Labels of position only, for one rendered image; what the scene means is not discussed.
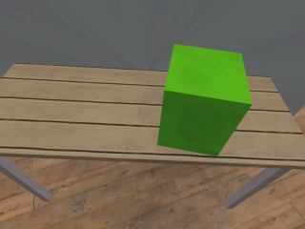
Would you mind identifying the table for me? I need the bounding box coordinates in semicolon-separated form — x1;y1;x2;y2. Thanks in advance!
0;62;305;209

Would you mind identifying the carton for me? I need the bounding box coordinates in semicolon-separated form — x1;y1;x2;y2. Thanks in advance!
157;44;253;156

